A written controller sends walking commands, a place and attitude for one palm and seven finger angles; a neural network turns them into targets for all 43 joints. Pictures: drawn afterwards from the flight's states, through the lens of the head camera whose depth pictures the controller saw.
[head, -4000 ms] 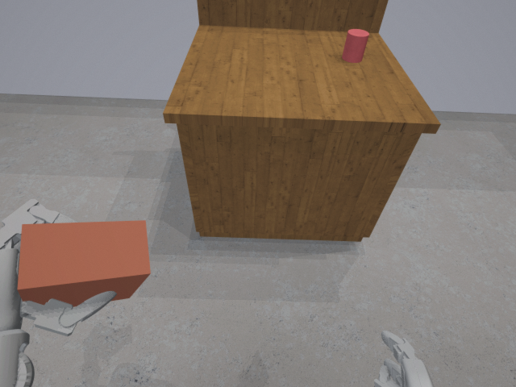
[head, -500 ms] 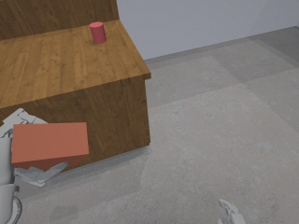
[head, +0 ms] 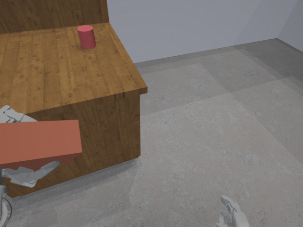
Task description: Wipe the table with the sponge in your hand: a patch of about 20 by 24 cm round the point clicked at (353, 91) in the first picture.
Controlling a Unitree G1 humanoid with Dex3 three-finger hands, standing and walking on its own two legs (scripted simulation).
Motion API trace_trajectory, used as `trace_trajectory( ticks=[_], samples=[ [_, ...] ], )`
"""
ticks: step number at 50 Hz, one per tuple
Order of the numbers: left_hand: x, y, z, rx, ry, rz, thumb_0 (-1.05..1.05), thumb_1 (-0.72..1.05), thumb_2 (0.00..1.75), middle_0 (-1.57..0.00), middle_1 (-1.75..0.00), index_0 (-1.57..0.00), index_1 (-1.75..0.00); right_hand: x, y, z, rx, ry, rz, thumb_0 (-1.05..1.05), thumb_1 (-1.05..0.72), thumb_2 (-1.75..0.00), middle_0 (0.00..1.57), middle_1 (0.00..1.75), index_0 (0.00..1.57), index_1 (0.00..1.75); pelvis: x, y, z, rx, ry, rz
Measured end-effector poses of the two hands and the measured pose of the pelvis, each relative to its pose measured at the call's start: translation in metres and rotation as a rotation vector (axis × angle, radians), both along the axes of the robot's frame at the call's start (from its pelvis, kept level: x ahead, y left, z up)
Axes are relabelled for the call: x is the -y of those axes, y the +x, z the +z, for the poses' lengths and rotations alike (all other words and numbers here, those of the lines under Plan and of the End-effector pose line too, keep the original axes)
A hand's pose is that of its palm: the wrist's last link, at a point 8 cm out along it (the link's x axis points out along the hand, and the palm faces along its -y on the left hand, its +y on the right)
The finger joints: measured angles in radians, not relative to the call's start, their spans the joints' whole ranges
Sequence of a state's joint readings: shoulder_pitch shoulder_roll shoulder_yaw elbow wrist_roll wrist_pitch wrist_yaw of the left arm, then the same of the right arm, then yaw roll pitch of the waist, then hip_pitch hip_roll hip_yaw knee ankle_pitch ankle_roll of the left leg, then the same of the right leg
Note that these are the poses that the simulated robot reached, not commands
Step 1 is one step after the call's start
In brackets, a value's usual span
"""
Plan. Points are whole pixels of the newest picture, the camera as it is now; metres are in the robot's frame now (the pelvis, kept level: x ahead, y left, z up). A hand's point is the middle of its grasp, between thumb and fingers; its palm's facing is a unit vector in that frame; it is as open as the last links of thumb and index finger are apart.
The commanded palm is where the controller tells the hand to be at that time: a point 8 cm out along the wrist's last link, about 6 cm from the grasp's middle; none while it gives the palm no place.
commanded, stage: take the last steps up to it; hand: left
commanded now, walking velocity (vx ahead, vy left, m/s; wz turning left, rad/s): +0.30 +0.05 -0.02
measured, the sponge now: (51, 146) +0.24 +0.22 +0.16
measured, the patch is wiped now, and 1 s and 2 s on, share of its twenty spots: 0.00 0.00 0.00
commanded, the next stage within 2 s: come to a stop and stand still in 1.24 s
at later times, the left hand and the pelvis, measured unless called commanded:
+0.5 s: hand (56, 107) +0.32 +0.23 +0.18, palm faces +0.40 -0.82 -0.40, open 10.2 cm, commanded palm +0.27 +0.28 +0.18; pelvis +0.11 +0.00 +0.00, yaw +0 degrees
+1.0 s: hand (84, 80) +0.43 +0.21 +0.17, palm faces +0.41 -0.79 -0.45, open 10.2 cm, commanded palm +0.37 +0.25 +0.18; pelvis +0.21 -0.03 +0.00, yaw +0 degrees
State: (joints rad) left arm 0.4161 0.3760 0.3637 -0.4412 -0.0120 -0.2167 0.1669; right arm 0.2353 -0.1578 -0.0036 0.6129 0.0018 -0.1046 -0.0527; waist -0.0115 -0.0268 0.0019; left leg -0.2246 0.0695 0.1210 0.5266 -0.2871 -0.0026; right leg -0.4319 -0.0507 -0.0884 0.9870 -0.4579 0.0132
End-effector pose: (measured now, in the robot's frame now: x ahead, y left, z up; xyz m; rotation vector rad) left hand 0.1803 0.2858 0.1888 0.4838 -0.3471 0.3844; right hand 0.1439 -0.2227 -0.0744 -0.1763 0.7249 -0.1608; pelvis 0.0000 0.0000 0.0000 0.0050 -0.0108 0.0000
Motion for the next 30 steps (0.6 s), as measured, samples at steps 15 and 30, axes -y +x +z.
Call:
trace_trajectory(
  ticks=[15,30],
  samples=[
    [0.028,0.054,0.002,-0.079,0.055,0.027,-0.01,-0.50,0.98,-0.74,-1.33,-0.75,-1.33,0.022,0.066,-0.032,-0.125,0.034,0.055,0.02,-0.90,-0.90,0.20,0.30,0.21,0.30,0.021,0.062,-0.002,0.001,0.018,0.010],
    [-0.008,0.130,0.005,0.067,0.034,-0.028,-0.01,-0.50,0.99,-0.74,-1.33,-0.75,-1.33,0.013,0.150,0.008,0.017,-0.090,-0.016,0.02,-0.90,-0.90,0.20,0.30,0.20,0.30,-0.011,0.133,-0.007,0.012,0.008,0.000]
  ],
)
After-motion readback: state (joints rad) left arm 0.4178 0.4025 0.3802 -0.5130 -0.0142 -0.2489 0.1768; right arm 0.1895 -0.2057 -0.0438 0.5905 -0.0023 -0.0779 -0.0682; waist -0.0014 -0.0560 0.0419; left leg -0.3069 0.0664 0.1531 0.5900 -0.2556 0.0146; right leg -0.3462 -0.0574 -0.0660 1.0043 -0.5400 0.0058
